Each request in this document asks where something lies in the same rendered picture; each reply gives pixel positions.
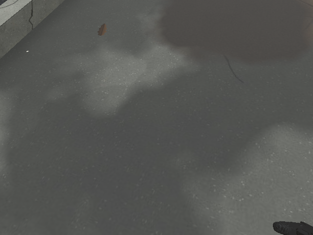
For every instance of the robot right hand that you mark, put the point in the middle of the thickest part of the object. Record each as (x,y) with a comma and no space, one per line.
(293,228)

